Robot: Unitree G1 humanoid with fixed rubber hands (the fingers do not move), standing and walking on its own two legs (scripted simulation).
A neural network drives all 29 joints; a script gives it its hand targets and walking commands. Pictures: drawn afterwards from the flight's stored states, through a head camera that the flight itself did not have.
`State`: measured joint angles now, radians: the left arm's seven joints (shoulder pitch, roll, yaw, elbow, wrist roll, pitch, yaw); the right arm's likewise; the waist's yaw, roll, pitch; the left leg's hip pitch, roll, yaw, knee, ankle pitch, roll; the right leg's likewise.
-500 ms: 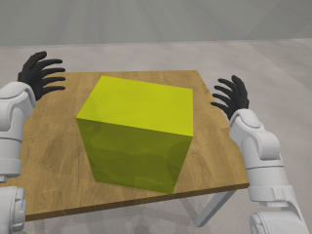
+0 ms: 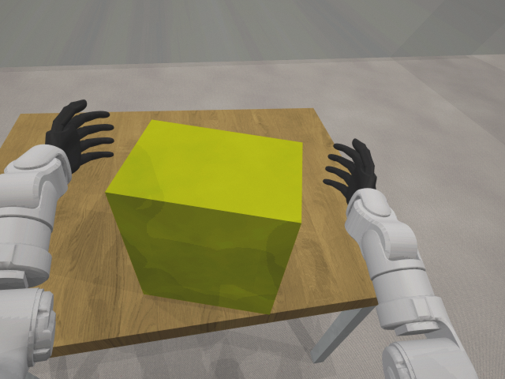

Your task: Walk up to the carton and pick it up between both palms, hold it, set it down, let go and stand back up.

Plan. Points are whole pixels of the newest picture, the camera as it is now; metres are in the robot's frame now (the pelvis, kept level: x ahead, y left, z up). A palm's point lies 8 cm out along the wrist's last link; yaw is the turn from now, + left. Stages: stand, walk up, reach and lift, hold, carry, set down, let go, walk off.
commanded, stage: reach and lift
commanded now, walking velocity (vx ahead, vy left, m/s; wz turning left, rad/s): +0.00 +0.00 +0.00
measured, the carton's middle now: (215, 225) +0.38 +0.02 +0.03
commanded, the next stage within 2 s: none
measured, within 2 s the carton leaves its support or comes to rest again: neither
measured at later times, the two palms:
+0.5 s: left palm (83, 195) +0.41 +0.23 +0.09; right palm (327, 219) +0.35 -0.17 +0.08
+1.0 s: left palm (110, 198) +0.42 +0.19 +0.07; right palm (318, 223) +0.35 -0.16 +0.06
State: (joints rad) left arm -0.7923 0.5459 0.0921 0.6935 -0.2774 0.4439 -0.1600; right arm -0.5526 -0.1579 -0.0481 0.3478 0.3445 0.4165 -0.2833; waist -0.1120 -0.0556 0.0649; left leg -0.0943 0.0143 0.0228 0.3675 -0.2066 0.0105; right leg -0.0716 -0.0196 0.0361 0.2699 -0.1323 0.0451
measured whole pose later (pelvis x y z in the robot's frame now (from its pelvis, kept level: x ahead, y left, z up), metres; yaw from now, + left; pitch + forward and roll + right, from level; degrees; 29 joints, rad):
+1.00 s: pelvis -0.01 +0.01 -0.01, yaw +0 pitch +3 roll -2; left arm -0.79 0.34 0.01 1.09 -0.20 -0.01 -0.09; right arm -0.56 -0.01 0.01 0.77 0.23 -0.03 -0.31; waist -0.11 -0.04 -0.02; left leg -0.31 0.02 0.02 0.50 -0.24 0.02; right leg -0.27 -0.02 0.03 0.37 -0.15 0.05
